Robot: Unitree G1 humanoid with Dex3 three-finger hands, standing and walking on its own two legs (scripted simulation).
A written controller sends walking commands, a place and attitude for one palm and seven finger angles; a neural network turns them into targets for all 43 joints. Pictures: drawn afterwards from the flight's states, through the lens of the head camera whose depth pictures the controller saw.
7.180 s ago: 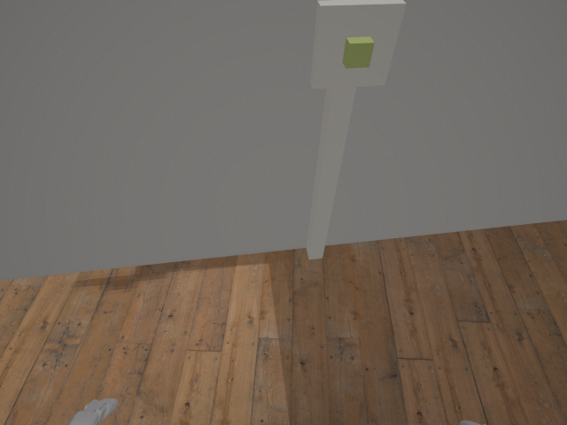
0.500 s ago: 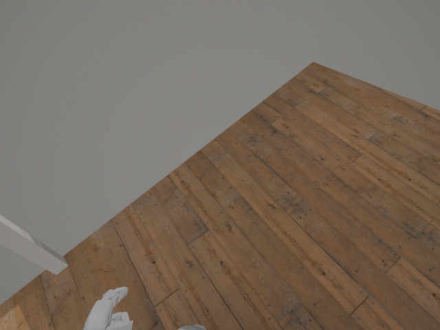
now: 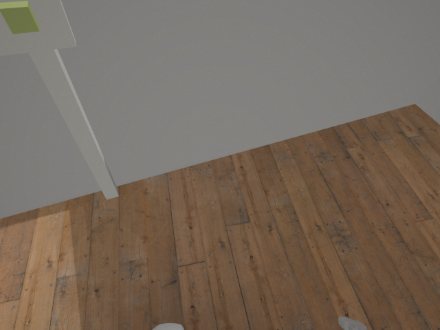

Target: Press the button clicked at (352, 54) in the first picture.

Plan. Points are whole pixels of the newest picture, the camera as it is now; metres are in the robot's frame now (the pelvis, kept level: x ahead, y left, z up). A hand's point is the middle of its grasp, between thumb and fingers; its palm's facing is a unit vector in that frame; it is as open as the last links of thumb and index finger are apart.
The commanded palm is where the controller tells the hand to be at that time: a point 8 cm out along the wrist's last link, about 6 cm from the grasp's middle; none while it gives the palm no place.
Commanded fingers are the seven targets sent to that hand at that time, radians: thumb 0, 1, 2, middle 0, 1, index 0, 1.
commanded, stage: turn to face it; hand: left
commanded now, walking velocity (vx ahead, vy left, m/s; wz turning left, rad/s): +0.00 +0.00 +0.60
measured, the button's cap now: (20, 16) +0.67 +0.53 +0.15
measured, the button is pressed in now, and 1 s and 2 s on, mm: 0 0 0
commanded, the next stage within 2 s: take the last steps up to it in 0.70 s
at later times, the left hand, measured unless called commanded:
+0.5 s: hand out of the picture +0.07 +0.24 -0.13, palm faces +0.23 -0.94 -0.24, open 7.4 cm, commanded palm none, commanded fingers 0.00 0.90 0.90 -0.20 -0.30 -0.20 -0.30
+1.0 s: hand out of the picture -0.08 +0.12 -0.13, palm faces +0.48 -0.85 -0.23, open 7.4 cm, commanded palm none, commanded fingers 0.00 0.90 0.90 -0.20 -0.30 -0.20 -0.30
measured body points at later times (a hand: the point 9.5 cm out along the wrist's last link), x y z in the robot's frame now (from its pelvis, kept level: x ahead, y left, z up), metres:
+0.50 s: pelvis -0.01 +0.01 +0.02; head +0.01 +0.03 +0.47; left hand +0.06 +0.29 -0.11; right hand +0.07 -0.22 -0.12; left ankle +0.00 +0.09 -0.72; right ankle +0.01 -0.14 -0.67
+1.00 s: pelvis -0.01 -0.04 +0.02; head +0.00 -0.07 +0.47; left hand -0.11 +0.16 -0.12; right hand +0.12 -0.27 -0.14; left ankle -0.11 +0.10 -0.64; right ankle +0.00 -0.13 -0.72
